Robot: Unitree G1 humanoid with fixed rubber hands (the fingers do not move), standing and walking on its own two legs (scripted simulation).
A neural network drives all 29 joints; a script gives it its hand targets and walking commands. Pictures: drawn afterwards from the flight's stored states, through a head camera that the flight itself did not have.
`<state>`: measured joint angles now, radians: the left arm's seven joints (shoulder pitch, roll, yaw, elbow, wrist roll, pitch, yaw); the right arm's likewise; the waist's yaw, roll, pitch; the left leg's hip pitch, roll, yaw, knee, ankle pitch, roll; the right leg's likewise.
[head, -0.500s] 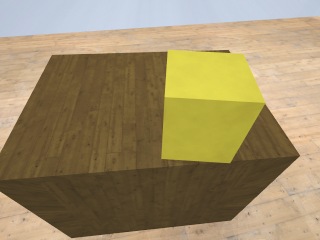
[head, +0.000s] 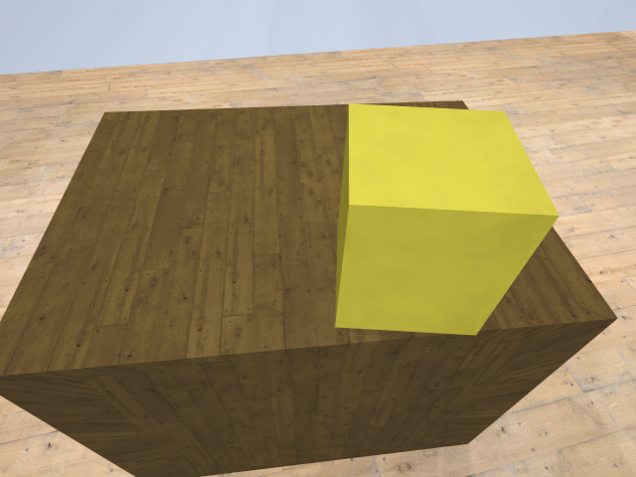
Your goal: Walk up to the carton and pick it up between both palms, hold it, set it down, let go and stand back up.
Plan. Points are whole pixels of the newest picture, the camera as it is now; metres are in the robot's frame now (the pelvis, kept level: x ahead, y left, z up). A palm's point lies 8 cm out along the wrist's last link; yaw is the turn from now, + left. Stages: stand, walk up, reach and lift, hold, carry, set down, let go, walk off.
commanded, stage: walk up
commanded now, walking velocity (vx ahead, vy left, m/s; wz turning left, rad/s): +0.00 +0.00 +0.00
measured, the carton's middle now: (415, 224) +0.42 -0.12 +0.09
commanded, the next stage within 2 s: stand in 0.84 s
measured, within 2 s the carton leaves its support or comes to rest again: neither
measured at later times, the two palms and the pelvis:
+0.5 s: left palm out of the picture +0.01 +0.18 -0.16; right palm out of the picture -0.06 -0.25 -0.14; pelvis +0.01 -0.04 -0.01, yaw -3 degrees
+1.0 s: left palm out of the picture +0.01 +0.12 -0.15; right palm out of the picture +0.00 -0.27 -0.14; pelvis +0.04 -0.07 +0.00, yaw -2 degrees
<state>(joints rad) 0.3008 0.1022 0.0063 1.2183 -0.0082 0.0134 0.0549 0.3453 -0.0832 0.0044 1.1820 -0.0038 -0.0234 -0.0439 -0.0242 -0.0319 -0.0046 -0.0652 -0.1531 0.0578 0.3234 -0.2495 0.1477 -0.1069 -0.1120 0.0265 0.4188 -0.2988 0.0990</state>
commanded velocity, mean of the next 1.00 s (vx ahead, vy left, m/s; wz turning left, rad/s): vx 0.00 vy -0.02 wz -0.02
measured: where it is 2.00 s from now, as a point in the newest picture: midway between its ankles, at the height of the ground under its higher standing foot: outside the picture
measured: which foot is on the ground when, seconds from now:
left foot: down 0.00-1.00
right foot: down 0.00-0.26, up 0.28-0.50, down 0.52-1.00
